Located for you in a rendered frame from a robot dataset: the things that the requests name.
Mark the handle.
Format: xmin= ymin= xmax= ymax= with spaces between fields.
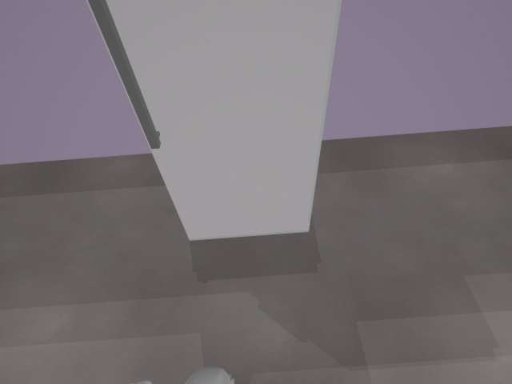
xmin=88 ymin=0 xmax=161 ymax=149

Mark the fridge door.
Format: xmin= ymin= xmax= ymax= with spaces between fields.
xmin=87 ymin=0 xmax=338 ymax=238

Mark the left robot thigh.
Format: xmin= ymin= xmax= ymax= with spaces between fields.
xmin=185 ymin=367 xmax=234 ymax=384

